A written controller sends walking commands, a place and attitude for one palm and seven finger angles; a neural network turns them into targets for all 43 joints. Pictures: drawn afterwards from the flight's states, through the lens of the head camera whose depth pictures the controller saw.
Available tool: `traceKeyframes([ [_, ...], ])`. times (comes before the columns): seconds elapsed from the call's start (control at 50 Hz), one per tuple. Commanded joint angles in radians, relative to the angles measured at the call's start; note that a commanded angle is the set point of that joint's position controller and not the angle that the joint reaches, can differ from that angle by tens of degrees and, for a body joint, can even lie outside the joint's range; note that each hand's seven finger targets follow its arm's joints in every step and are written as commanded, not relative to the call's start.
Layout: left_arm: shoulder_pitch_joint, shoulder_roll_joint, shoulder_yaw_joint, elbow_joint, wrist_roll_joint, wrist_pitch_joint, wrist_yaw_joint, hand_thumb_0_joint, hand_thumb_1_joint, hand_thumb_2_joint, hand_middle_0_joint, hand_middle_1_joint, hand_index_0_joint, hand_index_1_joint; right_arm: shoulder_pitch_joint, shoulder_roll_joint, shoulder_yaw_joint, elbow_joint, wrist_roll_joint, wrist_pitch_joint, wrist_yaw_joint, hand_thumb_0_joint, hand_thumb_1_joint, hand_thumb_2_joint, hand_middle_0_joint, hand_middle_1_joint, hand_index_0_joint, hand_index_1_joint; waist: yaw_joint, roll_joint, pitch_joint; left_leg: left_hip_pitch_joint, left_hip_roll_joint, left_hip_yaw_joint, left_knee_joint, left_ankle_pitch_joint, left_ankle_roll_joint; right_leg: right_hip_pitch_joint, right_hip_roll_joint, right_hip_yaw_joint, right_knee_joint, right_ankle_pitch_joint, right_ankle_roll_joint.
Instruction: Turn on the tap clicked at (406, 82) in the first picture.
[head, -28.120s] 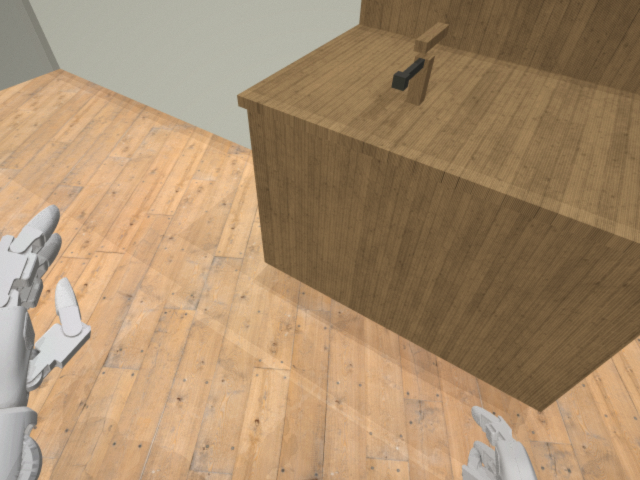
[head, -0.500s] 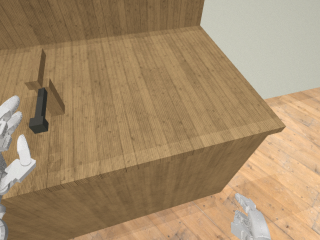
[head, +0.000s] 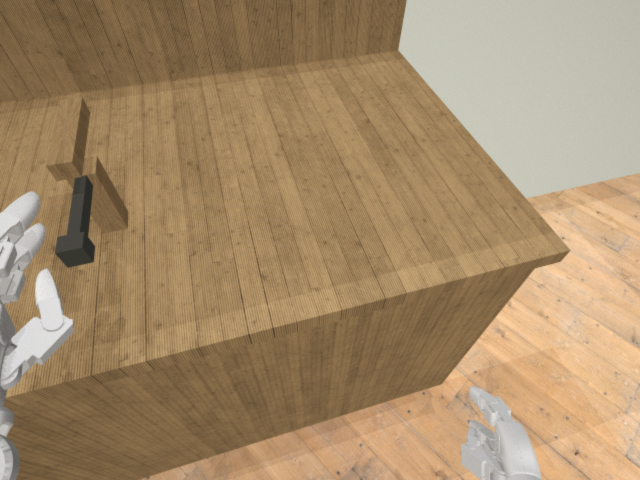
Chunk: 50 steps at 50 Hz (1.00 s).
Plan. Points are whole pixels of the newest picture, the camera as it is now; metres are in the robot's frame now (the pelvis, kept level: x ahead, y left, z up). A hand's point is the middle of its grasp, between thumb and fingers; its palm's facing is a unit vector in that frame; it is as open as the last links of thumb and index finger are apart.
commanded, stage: shuffle to correct the standing spot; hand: left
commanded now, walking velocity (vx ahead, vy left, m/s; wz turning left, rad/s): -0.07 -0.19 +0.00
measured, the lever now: (75, 249) +0.33 +0.31 +0.11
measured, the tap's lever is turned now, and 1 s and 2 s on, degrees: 0 0 0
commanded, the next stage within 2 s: come to a stop and stand still in 0.18 s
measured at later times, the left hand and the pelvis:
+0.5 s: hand (27, 307) +0.23 +0.27 +0.17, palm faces +0.39 -0.82 -0.41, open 7.4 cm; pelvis -0.01 +0.01 +0.00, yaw -2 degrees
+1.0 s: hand out of the picture +0.22 +0.33 +0.16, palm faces +0.39 -0.86 -0.33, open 7.4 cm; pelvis +0.00 +0.08 +0.00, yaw -1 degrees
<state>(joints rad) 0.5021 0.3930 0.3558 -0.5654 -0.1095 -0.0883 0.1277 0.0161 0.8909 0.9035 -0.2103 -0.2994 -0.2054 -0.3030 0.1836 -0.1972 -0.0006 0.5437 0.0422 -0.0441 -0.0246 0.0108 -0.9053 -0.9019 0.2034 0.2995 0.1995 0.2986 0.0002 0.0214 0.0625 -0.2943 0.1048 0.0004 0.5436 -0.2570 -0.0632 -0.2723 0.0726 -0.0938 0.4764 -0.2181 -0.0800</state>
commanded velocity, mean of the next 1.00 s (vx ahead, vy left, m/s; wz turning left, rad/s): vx -0.02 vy -0.05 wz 0.00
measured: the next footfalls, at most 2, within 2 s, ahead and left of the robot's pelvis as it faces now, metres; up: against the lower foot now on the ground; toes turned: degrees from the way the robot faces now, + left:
none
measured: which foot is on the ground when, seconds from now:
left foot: down 0.00-1.00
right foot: down 0.00-1.00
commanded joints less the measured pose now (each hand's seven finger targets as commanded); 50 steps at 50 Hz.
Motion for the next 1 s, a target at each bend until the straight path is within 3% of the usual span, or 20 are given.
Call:
traceKeyframes([
  [0.0,-0.038,0.181,0.136,-0.223,-0.002,-0.075,0.025,0.000,0.900,0.900,-0.200,-0.300,-0.200,-0.300,-0.079,-0.120,-0.048,-0.163,-0.003,-0.057,-0.010,0.000,-0.900,-0.900,0.200,0.300,0.200,0.300,-0.005,0.049,-0.169,0.041,0.072,-0.078,-0.072,0.068,0.082,0.067,-0.170,0.160,-0.094,0.123,0.036],
  [0.18,0.006,0.166,0.131,-0.200,-0.001,-0.074,0.020,0.000,0.900,0.900,-0.200,-0.300,-0.200,-0.300,-0.067,-0.121,-0.042,-0.158,-0.007,-0.056,-0.013,0.000,-0.900,-0.900,0.200,0.300,0.200,0.300,-0.008,0.066,-0.179,0.039,0.083,-0.077,-0.084,0.108,0.086,0.097,-0.157,0.131,-0.088,0.162,0.046],
  [0.24,-0.008,0.173,0.137,-0.177,0.000,-0.067,0.022,0.000,0.900,0.900,-0.200,-0.300,-0.200,-0.300,-0.062,-0.121,-0.049,-0.161,-0.002,-0.059,-0.011,0.000,-0.900,-0.900,0.200,0.300,0.200,0.300,-0.005,0.005,-0.168,0.033,0.064,-0.061,-0.052,0.063,0.077,0.084,-0.175,0.159,-0.110,0.141,0.040],
  [0.28,-0.017,0.156,0.116,-0.180,-0.001,-0.067,0.025,0.000,0.900,0.900,-0.200,-0.300,-0.200,-0.300,-0.066,-0.119,-0.042,-0.152,-0.002,-0.058,-0.012,0.000,-0.900,-0.900,0.200,0.300,0.200,0.300,-0.011,0.005,-0.173,0.051,0.042,-0.053,-0.041,0.043,0.078,0.068,-0.188,0.169,-0.123,0.121,0.031],
  [0.3,-1.005,0.949,0.687,-0.286,0.158,-0.188,-0.023,0.000,0.900,0.900,-0.200,-0.300,-0.200,-0.300,0.153,-0.153,-0.105,0.006,-0.053,-0.151,-0.038,0.000,-0.900,-0.900,0.200,0.300,0.200,0.300,0.047,-0.251,-0.057,-0.080,-0.042,0.141,0.033,0.070,0.053,0.068,-0.137,0.189,-0.243,0.308,0.188],
  [0.32,-0.507,0.384,0.336,0.220,0.074,-0.147,-0.073,0.000,0.900,0.900,-0.200,-0.300,-0.200,-0.300,0.048,-0.088,-0.087,-0.040,-0.045,-0.158,-0.041,0.000,-0.900,-0.900,0.200,0.300,0.200,0.300,0.041,-0.222,-0.194,-0.037,-0.136,0.086,0.056,0.082,0.088,0.128,-0.205,0.217,-0.164,0.344,0.084],
  [0.34,-0.254,0.271,0.227,0.298,0.057,-0.142,-0.096,0.000,0.900,0.900,-0.200,-0.300,-0.200,-0.300,0.040,-0.138,-0.090,-0.120,-0.025,-0.183,-0.029,0.000,-0.900,-0.900,0.200,0.300,0.200,0.300,0.096,-0.134,-0.145,-0.029,-0.101,0.095,0.100,0.026,0.068,0.109,-0.225,0.323,-0.165,0.480,0.106],
  [0.36,-0.146,0.089,0.067,0.206,0.026,-0.160,-0.105,0.000,0.900,0.900,-0.200,-0.300,-0.200,-0.300,0.025,-0.129,-0.072,-0.131,-0.008,-0.184,0.001,0.000,-0.900,-0.900,0.200,0.300,0.200,0.300,0.066,0.055,-0.181,0.016,-0.080,0.096,0.018,0.049,0.081,0.167,-0.241,0.274,-0.090,0.555,0.095],
  [0.38,-0.186,0.117,0.072,0.045,0.032,-0.181,-0.095,0.000,0.900,0.900,-0.200,-0.300,-0.200,-0.300,0.053,-0.148,-0.071,-0.132,-0.014,-0.178,0.015,0.000,-0.900,-0.900,0.200,0.300,0.200,0.300,0.046,0.077,-0.230,0.037,-0.066,0.083,-0.063,0.091,0.081,0.210,-0.218,0.212,-0.053,0.468,0.116],
  [0.42,-0.157,0.119,0.068,-0.062,0.029,-0.190,-0.070,0.000,0.900,0.900,-0.200,-0.300,-0.200,-0.300,0.000,-0.143,-0.064,-0.140,-0.014,-0.187,0.025,0.000,-0.900,-0.900,0.200,0.300,0.200,0.300,0.063,0.014,-0.228,0.086,-0.015,0.042,-0.097,0.166,0.105,0.167,-0.166,0.183,-0.030,0.292,0.168],
  [0.46,-0.098,0.150,0.108,-0.120,0.031,-0.185,-0.036,0.000,0.900,0.900,-0.200,-0.300,-0.200,-0.300,-0.057,-0.124,-0.048,-0.132,-0.007,-0.192,0.026,0.000,-0.900,-0.900,0.200,0.300,0.200,0.300,0.057,0.011,-0.223,0.091,-0.003,0.029,-0.095,0.114,0.108,0.140,-0.153,0.165,-0.033,0.176,0.138],
  [0.48,-0.106,0.167,0.135,-0.123,0.038,-0.185,-0.025,0.000,0.900,0.900,-0.200,-0.300,-0.200,-0.300,-0.047,-0.129,-0.050,-0.137,-0.014,-0.190,0.018,0.000,-0.900,-0.900,0.200,0.300,0.200,0.300,0.052,-0.042,-0.214,0.051,-0.009,0.021,-0.089,0.054,0.106,0.140,-0.159,0.162,-0.054,0.097,0.125],
  [0.54,-0.139,0.202,0.190,-0.131,0.039,-0.187,-0.009,0.000,0.900,0.900,-0.200,-0.300,-0.200,-0.300,-0.046,-0.122,-0.046,-0.138,-0.023,-0.186,-0.003,0.000,-0.900,-0.900,0.200,0.300,0.200,0.300,0.034,-0.127,-0.146,0.061,-0.063,0.013,-0.045,-0.068,0.090,0.022,-0.189,0.244,-0.197,-0.154,0.073],
  [0.56,-0.131,0.238,0.226,-0.145,0.039,-0.186,0.001,0.000,0.900,0.900,-0.200,-0.300,-0.200,-0.300,-0.064,-0.121,-0.040,-0.128,-0.024,-0.180,-0.009,0.000,-0.900,-0.900,0.200,0.300,0.200,0.300,0.030,-0.085,-0.141,0.097,-0.060,0.010,-0.057,-0.049,0.089,-0.010,-0.187,0.246,-0.203,-0.166,0.057],
  [0.58,-0.143,0.198,0.199,-0.133,0.038,-0.189,0.001,0.000,0.900,0.900,-0.200,-0.300,-0.200,-0.300,-0.055,-0.122,-0.041,-0.128,-0.027,-0.177,-0.016,0.000,-0.900,-0.900,0.200,0.300,0.200,0.300,0.021,-0.054,-0.144,0.095,-0.053,-0.001,-0.077,-0.057,0.093,-0.003,-0.188,0.228,-0.192,-0.181,0.051],
  [0.62,-0.166,0.170,0.172,-0.127,0.045,-0.193,0.001,0.000,0.900,0.900,-0.200,-0.300,-0.200,-0.300,-0.057,-0.124,-0.038,-0.130,-0.029,-0.178,-0.021,0.000,-0.900,-0.900,0.200,0.300,0.200,0.300,0.023,0.046,-0.116,0.070,-0.030,-0.022,-0.142,-0.074,0.098,0.016,-0.151,0.207,-0.165,-0.151,0.059],
  [0.7,-0.210,0.118,0.111,-0.104,0.065,-0.189,-0.005,0.000,0.900,0.900,-0.200,-0.300,-0.200,-0.300,-0.052,-0.126,-0.031,-0.127,-0.022,-0.187,-0.015,0.000,-0.900,-0.900,0.200,0.300,0.200,0.300,0.027,0.108,-0.109,-0.008,0.031,-0.074,-0.251,-0.110,0.110,0.128,-0.105,0.116,-0.051,-0.028,0.073],
  [0.84,-0.199,0.091,0.070,-0.092,0.084,-0.173,-0.008,0.000,0.900,0.900,-0.200,-0.300,-0.200,-0.300,-0.035,-0.126,-0.035,-0.119,-0.024,-0.182,0.004,0.000,-0.900,-0.900,0.200,0.300,0.200,0.300,0.022,0.023,-0.128,0.020,0.021,-0.061,-0.216,0.035,0.092,0.160,-0.112,0.098,-0.059,0.100,0.075],
  [0.96,-0.215,0.141,0.120,-0.139,0.081,-0.177,-0.003,0.000,0.900,0.900,-0.200,-0.300,-0.200,-0.300,-0.060,-0.113,-0.024,-0.121,-0.023,-0.164,0.002,0.000,-0.900,-0.900,0.200,0.300,0.200,0.300,0.020,0.082,-0.141,0.058,0.009,-0.061,-0.216,0.138,0.063,0.168,-0.106,0.077,-0.057,0.134,0.073],
  [0.98,-0.210,0.113,0.096,-0.129,0.076,-0.181,-0.007,0.000,0.900,0.900,-0.200,-0.300,-0.200,-0.300,-0.052,-0.115,-0.024,-0.121,-0.030,-0.160,0.001,0.000,-0.900,-0.900,0.200,0.300,0.200,0.300,0.018,0.068,-0.145,0.056,0.010,-0.066,-0.216,0.147,0.064,0.172,-0.106,0.072,-0.060,0.136,0.073],
])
